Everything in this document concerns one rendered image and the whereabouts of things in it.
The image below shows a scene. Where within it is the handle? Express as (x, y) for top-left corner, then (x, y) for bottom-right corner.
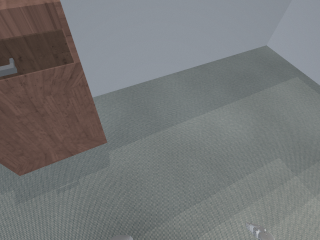
(0, 58), (18, 77)

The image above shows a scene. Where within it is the cabinet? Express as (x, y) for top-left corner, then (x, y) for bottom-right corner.
(0, 0), (107, 176)

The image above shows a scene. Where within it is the drawer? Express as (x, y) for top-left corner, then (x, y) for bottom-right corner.
(0, 28), (74, 80)

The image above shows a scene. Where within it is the robot right hand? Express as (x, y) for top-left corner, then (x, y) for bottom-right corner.
(245, 222), (275, 240)

